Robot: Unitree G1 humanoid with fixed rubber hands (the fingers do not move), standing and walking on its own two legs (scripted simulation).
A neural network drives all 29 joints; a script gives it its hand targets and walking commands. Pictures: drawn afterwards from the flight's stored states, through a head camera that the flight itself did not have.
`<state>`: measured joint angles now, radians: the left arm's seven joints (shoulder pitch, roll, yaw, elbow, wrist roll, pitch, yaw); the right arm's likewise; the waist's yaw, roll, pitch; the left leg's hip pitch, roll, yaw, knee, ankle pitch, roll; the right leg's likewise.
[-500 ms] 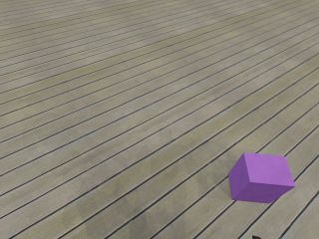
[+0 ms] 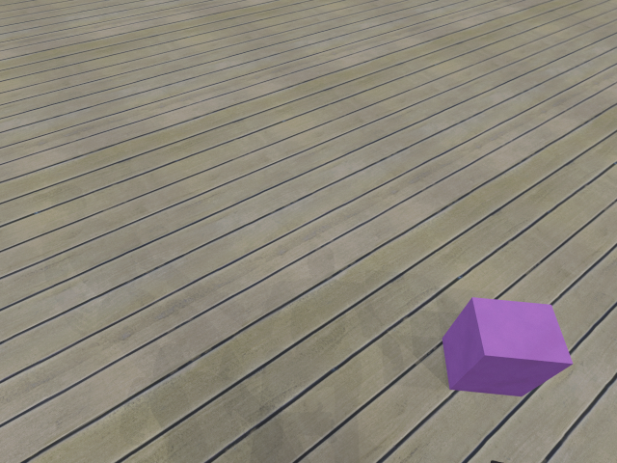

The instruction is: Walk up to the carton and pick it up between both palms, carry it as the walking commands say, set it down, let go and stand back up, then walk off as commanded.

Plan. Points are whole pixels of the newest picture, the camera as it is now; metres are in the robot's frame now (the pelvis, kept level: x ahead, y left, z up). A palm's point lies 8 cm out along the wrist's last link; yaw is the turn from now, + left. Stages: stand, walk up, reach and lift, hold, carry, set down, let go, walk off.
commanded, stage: stand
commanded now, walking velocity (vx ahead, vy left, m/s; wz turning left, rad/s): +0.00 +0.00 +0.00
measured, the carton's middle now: (498, 349) +0.53 -0.61 -0.64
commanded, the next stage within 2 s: walk up in 0.36 s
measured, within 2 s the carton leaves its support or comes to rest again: neither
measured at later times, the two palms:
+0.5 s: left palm out of the picture +0.08 +0.28 -0.12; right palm out of the picture +0.08 -0.29 -0.12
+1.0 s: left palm out of the picture +0.07 +0.22 -0.17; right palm out of the picture +0.01 -0.26 -0.15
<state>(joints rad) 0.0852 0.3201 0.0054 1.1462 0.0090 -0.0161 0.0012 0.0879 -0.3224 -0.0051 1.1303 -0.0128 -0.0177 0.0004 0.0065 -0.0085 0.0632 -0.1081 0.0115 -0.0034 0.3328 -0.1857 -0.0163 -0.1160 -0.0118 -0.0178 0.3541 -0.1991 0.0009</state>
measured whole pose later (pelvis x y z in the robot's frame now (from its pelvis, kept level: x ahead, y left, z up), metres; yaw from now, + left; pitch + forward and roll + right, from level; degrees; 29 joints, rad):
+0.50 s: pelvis +0.01 +0.00 +0.00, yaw +0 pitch -2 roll +0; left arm 0.09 0.32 0.01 1.14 0.01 -0.02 0.00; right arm 0.08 -0.32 0.00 1.13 -0.01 -0.02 0.00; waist 0.00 -0.01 0.06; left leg -0.10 0.02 0.00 0.32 -0.19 -0.02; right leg -0.11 -0.01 -0.02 0.34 -0.20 0.00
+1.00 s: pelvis -0.03 +0.01 -0.02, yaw -12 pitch +1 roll +0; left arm 0.16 0.18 0.03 0.97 0.01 0.06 0.00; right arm 0.07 -0.23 -0.02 0.97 0.01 0.05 -0.03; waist 0.01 0.00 0.15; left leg -0.35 0.01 0.02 0.70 -0.47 -0.03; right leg -0.40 0.05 0.05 0.58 -0.21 -0.02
